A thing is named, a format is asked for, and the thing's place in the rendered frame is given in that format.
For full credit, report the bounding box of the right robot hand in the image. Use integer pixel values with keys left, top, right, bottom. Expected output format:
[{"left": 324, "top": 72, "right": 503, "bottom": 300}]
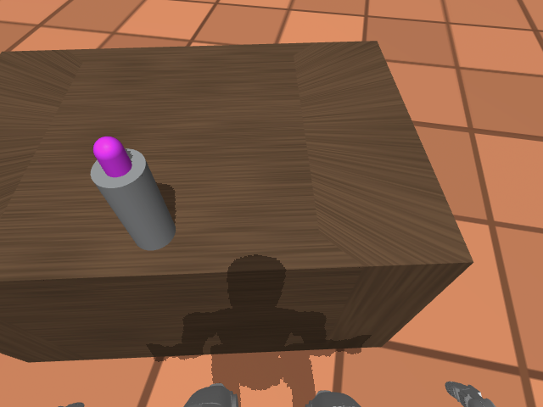
[{"left": 445, "top": 382, "right": 495, "bottom": 407}]

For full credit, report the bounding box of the bottle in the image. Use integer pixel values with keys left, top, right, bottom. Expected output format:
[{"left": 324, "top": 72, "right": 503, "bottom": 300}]
[{"left": 91, "top": 137, "right": 176, "bottom": 251}]

